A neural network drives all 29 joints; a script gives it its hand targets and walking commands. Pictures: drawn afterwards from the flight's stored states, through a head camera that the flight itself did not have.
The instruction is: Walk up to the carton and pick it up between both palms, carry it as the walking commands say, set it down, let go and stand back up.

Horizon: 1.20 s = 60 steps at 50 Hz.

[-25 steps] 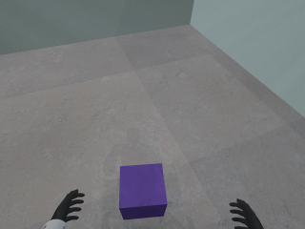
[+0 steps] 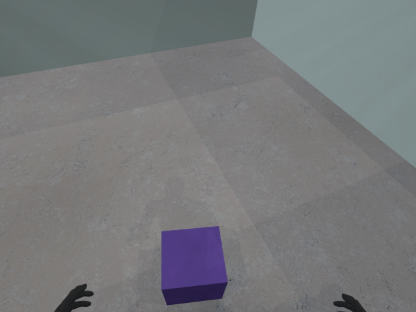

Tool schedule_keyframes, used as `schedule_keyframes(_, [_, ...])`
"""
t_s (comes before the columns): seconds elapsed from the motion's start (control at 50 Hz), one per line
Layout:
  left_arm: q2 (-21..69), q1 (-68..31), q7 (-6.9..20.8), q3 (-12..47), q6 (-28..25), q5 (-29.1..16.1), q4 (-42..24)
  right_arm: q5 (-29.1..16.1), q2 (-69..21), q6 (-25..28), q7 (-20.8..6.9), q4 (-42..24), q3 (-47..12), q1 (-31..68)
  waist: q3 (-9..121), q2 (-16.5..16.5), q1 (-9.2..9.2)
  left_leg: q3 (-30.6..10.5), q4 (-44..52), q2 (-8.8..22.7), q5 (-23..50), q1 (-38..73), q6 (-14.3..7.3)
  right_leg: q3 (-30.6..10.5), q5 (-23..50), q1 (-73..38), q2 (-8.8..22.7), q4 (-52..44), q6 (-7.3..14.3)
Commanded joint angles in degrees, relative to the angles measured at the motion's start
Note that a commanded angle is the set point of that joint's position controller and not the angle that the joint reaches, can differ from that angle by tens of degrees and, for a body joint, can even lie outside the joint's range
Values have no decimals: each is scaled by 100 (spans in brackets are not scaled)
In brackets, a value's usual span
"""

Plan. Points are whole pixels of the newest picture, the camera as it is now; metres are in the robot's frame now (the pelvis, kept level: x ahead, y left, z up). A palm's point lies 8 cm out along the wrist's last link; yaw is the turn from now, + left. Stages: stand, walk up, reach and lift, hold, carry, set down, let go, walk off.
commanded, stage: stand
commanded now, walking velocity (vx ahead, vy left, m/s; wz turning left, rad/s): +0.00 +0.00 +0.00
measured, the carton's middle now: (192, 266) +0.41 +0.06 -0.65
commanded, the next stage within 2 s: none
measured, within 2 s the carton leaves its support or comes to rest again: neither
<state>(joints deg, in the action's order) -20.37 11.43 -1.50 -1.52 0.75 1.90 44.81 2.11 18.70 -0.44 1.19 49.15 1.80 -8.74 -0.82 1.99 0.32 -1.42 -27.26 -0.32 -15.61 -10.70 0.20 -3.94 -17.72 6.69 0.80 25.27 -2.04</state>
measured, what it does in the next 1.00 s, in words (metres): stands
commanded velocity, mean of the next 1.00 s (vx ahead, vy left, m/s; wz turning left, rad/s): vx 0.00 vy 0.00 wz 0.00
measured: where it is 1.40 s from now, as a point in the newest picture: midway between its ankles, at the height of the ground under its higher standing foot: outside the picture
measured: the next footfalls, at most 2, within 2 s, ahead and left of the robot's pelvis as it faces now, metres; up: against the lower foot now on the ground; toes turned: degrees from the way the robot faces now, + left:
none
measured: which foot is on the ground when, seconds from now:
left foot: down 0.00-1.00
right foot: down 0.00-1.00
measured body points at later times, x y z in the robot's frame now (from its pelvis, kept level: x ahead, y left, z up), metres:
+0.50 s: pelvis -0.01 +0.00 +0.00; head -0.02 +0.01 +0.45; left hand +0.08 +0.30 -0.11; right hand +0.09 -0.31 -0.10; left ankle -0.01 +0.12 -0.74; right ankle -0.04 -0.15 -0.74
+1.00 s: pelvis -0.02 +0.00 +0.01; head -0.03 +0.00 +0.46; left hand +0.07 +0.31 -0.11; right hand +0.08 -0.32 -0.11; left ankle -0.01 +0.12 -0.74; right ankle -0.04 -0.15 -0.74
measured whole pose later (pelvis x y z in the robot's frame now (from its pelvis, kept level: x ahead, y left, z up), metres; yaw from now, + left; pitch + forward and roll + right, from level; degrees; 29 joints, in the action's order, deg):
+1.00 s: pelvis -0.02 +0.00 +0.01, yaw +1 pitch -3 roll +0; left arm -22.6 9.3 -0.9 -0.2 -0.2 1.2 56.6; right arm 1.1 21.8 0.1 0.6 58.7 0.7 -7.7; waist -1.8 0.9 0.0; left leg -2.0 -22.5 0.1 -11.3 -8.7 0.6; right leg -3.0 -13.7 4.6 0.8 20.8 -1.8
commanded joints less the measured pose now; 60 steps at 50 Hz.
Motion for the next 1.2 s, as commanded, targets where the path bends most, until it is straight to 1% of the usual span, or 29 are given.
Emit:
schedule_keyframes(0.0, [-826,-78,-26,-178,-79,-7,-220,-10,988,78,22,-212,211,167,279,-223,-10,-360,358,484,1818,355,-43,-108,1604,178,316,-284,113])
schedule_keyframes(0.36, [-987,-170,-3,-99,-117,-26,340,-46,1137,90,-13,287,132,219,65,-183,-15,-424,625,538,1301,353,-72,-201,1220,174,426,-612,172])
schedule_keyframes(0.6, [-1071,-230,18,-72,-136,-43,651,-73,1223,94,-30,530,97,238,-1,-187,-22,-480,752,568,1091,329,-88,-233,1049,155,454,-739,191])
schedule_keyframes(1.18, [-1183,-398,52,-41,-154,-80,1052,-114,1336,113,-42,777,59,304,29,-211,-30,-554,840,619,1215,373,-112,-210,1123,66,511,-837,221])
